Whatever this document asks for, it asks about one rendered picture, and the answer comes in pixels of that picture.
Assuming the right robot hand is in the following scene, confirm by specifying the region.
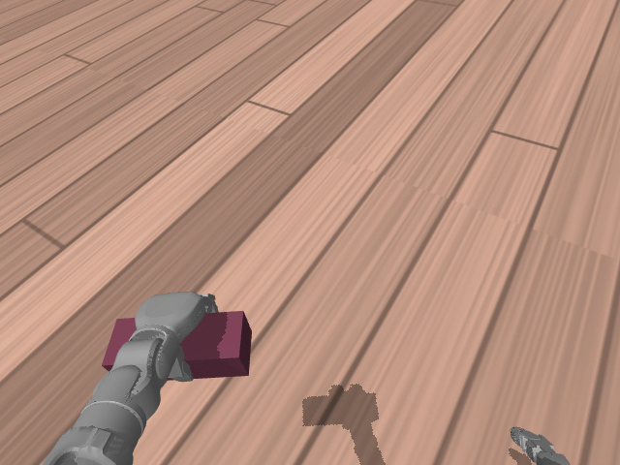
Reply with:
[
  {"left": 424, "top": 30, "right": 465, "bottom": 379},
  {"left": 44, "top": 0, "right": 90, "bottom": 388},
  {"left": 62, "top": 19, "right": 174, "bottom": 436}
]
[{"left": 511, "top": 427, "right": 571, "bottom": 465}]

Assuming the left robot arm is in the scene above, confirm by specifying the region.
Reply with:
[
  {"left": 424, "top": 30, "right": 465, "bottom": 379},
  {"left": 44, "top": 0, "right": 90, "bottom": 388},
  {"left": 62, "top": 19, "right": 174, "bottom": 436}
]
[{"left": 43, "top": 325, "right": 180, "bottom": 465}]

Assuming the left robot hand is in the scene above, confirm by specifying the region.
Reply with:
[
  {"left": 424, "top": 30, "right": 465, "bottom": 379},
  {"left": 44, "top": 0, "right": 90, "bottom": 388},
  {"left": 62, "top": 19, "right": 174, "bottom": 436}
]
[{"left": 135, "top": 292, "right": 219, "bottom": 382}]

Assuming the carton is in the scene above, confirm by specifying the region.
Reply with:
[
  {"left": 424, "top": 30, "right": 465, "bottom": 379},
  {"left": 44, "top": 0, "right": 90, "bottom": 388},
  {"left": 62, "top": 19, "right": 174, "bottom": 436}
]
[{"left": 102, "top": 311, "right": 252, "bottom": 381}]

